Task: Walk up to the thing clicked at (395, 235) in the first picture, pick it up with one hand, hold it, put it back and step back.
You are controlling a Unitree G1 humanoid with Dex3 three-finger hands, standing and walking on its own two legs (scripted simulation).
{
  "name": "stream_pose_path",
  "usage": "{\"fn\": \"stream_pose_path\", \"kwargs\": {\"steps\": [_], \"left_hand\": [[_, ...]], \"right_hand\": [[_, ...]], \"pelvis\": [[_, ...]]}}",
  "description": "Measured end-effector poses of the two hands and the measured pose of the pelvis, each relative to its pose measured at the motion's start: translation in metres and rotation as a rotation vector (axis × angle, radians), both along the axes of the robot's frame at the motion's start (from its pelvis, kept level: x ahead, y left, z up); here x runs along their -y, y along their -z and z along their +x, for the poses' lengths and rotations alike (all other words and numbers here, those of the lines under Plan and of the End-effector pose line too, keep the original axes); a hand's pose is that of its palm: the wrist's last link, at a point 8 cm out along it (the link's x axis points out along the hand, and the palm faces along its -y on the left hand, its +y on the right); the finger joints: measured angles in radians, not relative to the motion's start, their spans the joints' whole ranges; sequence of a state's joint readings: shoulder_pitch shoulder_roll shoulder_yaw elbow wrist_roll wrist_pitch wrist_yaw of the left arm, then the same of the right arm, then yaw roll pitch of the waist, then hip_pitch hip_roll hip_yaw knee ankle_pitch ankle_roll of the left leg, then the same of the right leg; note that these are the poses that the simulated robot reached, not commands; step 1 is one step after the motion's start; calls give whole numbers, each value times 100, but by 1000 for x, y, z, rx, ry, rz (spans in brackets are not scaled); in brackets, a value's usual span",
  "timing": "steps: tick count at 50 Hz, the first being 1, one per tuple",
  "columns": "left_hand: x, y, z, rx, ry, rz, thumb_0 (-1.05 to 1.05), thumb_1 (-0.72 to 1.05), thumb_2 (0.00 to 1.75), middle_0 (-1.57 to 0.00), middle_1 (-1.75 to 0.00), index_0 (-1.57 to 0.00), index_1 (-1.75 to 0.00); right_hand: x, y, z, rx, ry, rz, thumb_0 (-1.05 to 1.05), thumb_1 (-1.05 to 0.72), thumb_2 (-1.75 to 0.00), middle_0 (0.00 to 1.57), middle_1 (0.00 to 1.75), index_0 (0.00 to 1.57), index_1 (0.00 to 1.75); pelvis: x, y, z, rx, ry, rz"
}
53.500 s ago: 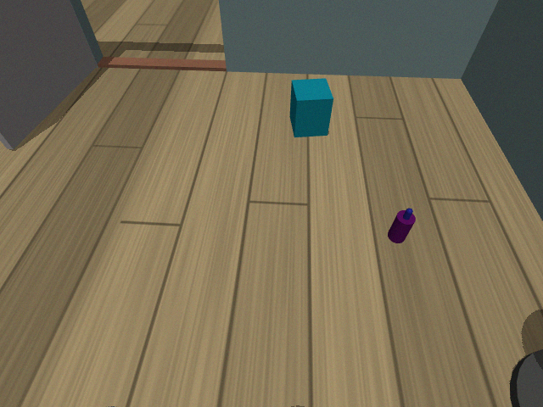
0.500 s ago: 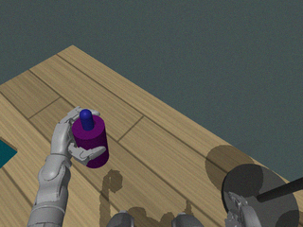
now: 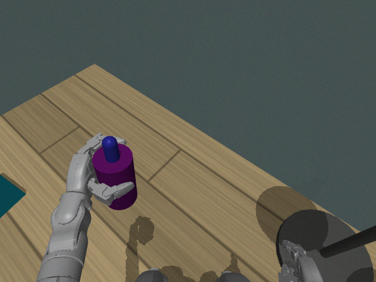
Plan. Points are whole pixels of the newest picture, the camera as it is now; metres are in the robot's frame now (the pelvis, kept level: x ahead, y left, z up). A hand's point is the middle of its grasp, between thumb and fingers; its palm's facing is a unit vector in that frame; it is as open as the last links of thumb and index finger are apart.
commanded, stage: hold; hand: left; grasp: from the side
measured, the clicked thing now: (115, 171) +0.33 +0.16 +0.05
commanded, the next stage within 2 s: none
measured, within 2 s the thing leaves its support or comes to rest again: neither
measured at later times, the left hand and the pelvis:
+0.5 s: hand (113, 171) +0.32 +0.16 +0.06, palm faces -0.03 -1.00 +0.02, open 10.9 cm; pelvis -0.01 +0.00 +0.00, yaw +0 degrees
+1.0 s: hand (115, 170) +0.32 +0.16 +0.05, palm faces -0.05 -1.00 +0.01, open 10.9 cm; pelvis +0.00 +0.00 +0.01, yaw +0 degrees
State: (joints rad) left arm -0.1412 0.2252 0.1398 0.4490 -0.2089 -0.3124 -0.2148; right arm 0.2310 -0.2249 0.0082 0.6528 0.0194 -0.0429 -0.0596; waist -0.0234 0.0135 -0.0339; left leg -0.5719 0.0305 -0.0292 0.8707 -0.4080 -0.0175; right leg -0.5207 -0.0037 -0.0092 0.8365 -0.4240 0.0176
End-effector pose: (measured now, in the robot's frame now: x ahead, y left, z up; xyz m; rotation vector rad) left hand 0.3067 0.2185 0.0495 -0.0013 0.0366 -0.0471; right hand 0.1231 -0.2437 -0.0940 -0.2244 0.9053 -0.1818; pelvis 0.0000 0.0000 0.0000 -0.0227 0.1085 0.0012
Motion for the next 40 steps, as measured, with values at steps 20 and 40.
{"fn": "stream_pose_path", "kwargs": {"steps": [20,40], "left_hand": [[4,-6,-7,1,19,1,4,-47,108,-73,-102,-66,-99],[6,-7,-2,10,-11,-12,4,-47,108,-73,-102,-66,-99]], "right_hand": [[-1,-3,-9,9,-2,9,1,-90,-90,20,30,20,30],[1,-4,-5,14,-6,4,1,-90,-90,20,30,20,30]], "pelvis": [[-2,-4,-7,22,3,1],[1,-5,-5,23,1,4]]}}
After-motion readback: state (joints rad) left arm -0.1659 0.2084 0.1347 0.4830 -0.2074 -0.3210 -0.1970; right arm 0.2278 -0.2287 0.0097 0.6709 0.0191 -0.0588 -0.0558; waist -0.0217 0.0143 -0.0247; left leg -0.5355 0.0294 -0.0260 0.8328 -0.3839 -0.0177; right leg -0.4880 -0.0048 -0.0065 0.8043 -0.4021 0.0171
